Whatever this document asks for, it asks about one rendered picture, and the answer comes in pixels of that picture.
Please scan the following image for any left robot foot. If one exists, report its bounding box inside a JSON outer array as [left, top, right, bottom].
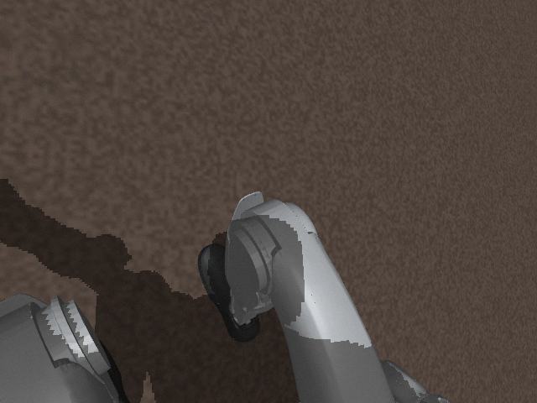
[[99, 340, 130, 403]]

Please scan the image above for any right robot hand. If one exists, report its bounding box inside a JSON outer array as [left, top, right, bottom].
[[380, 360, 430, 403]]

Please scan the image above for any right robot foot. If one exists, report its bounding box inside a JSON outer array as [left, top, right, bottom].
[[198, 243, 260, 343]]

